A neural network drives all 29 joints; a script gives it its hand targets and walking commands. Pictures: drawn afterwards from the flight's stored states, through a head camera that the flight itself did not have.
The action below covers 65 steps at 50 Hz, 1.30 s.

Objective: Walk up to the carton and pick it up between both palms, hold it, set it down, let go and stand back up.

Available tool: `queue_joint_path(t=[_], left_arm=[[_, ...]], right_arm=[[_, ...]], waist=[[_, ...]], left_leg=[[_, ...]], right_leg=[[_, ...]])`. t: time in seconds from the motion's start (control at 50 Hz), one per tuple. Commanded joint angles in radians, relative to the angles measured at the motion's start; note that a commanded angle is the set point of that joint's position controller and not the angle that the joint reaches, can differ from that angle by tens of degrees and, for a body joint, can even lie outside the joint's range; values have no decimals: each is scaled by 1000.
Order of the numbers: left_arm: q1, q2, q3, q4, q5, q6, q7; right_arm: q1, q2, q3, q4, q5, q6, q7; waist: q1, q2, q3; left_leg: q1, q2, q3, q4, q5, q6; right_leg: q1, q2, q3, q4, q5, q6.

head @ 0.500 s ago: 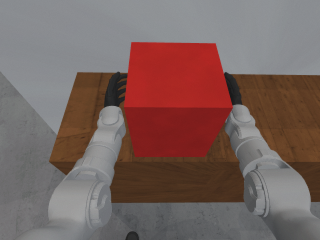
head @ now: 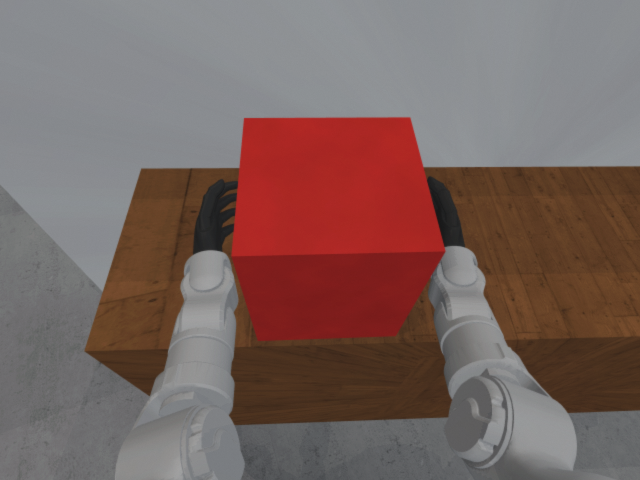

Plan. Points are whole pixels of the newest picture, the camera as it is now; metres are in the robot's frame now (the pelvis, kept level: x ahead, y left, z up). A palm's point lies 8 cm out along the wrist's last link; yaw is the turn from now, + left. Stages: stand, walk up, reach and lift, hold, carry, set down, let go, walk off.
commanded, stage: reach and lift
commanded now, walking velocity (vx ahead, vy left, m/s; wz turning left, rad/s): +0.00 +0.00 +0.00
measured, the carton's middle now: (327, 238) +0.44 +0.04 +0.02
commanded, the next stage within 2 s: none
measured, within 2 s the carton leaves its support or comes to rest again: leaves its support in 1.20 s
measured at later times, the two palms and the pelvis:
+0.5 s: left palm (212, 245) +0.39 +0.18 +0.05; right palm (445, 240) +0.43 -0.11 +0.05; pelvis +0.00 +0.00 +0.00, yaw +0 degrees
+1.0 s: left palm (213, 246) +0.39 +0.18 +0.04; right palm (445, 243) +0.43 -0.12 +0.05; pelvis +0.00 +0.00 +0.00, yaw -2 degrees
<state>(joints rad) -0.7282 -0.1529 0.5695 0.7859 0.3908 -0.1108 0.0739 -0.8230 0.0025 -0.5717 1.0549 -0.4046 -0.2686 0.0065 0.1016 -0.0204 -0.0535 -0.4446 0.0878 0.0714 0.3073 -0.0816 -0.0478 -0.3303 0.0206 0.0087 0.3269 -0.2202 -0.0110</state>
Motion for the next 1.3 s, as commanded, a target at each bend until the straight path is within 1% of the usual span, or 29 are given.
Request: queue_joint_path(t=[0.0, 0.12, 0.18, 0.28, 0.44, 0.6, 0.62, 0.64, 0.66, 0.68, 0.76, 0.84, 0.9, 0.98, 1.08, 1.12, 1.16, 1.2, 1.28], left_arm=[[-427, -412, -295, 13, 34, -12, -66], [-423, -418, -286, 21, 36, -19, -84], [-425, -423, -288, 24, 33, -24, -90], [-421, -434, -297, 23, 32, -28, -88], [-415, -442, -308, 23, 34, -21, -83], [-418, -443, -313, 27, 32, -19, -76], [-358, -422, -273, 36, 34, -23, -86], [-368, -420, -287, 43, 25, -24, -93], [-352, -422, -296, 44, 19, -26, -94], [-361, -420, -298, 43, 19, -27, -92], [-371, -421, -312, 38, 13, -20, -86], [-376, -418, -320, 37, 4, -21, -81], [-382, -420, -328, 40, -5, -25, -79], [-412, -436, -344, 50, -20, -71, -78], [-474, -472, -349, 96, -22, -176, -87], [-500, -481, -342, 120, -12, -206, -93], [-512, -483, -336, 138, -2, -226, -96], [-527, -482, -335, 148, 5, -241, -96], [-559, -471, -330, 155, 15, -273, -88]], right_arm=[[-484, 443, 248, -16, -57, -48, 120], [-475, 484, 271, -24, -61, -53, 113], [-476, 496, 278, -34, -65, -59, 110], [-458, 504, 276, -18, -72, -62, 109], [-447, 503, 275, -7, -65, -60, 108], [-452, 501, 282, -6, -52, -65, 111], [-439, 526, 358, -15, -20, -69, 116], [-436, 525, 360, -12, -16, -72, 115], [-449, 520, 369, -13, -10, -75, 112], [-450, 517, 369, -8, -5, -76, 111], [-450, 499, 373, 1, 16, -71, 110], [-456, 493, 385, -2, 28, -71, 109], [-464, 492, 397, -4, 35, -77, 104], [-511, 497, 424, -35, 14, -138, 85], [-567, 527, 458, -55, -61, -267, 51], [-576, 538, 456, -42, -90, -311, 44], [-580, 527, 450, -12, -105, -347, 39], [-586, 515, 441, 9, -114, -375, 35], [-596, 489, 411, 58, -129, -412, 32]], waist=[[-25, -8, -597], [-26, -31, -584], [-26, -39, -583], [-34, -32, -575], [-41, -24, -561], [-35, -18, -577], [37, -38, -586], [15, -39, -585], [28, -36, -596], [23, -36, -584], [25, -26, -559], [26, -27, -565], [24, -29, -574], [16, -36, -636], [-12, -60, -743], [-27, -70, -768], [-37, -76, -769], [-43, -79, -777], [-38, -67, -778]], left_leg=[[492, -46, 86, 97, 473, 30], [416, -52, 88, 68, 414, 45], [405, -52, 87, 59, 401, 48], [436, -45, 83, 63, 426, 44], [446, -43, 81, 62, 422, 43], [437, -42, 81, 58, 409, 45], [425, -54, 108, 79, 450, 63], [392, -51, 105, 65, 427, 65], [350, -56, 107, 62, 418, 63], [349, -55, 106, 57, 407, 61], [403, -47, 104, 66, 419, 56], [410, -46, 104, 70, 418, 54], [405, -46, 102, 70, 415, 54], [375, -41, 99, 75, 451, 47], [274, -39, 89, 61, 472, 38], [231, -39, 84, 43, 456, 38], [229, -38, 81, 28, 438, 39], [234, -37, 80, 19, 425, 37], [243, -39, 87, 5, 375, 36]], right_leg=[[63, 14, -98, 13, 564, 51], [148, -4, -88, 35, 647, 70], [161, -6, -89, 41, 665, 76], [126, 1, -97, 31, 637, 65], [111, 6, -98, 14, 590, 53], [104, 7, -97, 8, 555, 45], [118, 6, -84, 30, 615, 49], [143, 4, -83, 38, 626, 56], [171, 2, -80, 42, 635, 51], [178, 4, -80, 41, 623, 50], [108, 16, -86, 16, 535, 40], [93, 18, -85, 8, 514, 36], [93, 18, -84, 8, 523, 35], [129, 11, -88, 30, 642, 36], [232, -21, -84, 75, 904, 48], [278, -31, -81, 85, 967, 51], [283, -30, -83, 82, 970, 51], [273, -24, -85, 71, 941, 47], [229, -6, -96, 44, 799, 34]])
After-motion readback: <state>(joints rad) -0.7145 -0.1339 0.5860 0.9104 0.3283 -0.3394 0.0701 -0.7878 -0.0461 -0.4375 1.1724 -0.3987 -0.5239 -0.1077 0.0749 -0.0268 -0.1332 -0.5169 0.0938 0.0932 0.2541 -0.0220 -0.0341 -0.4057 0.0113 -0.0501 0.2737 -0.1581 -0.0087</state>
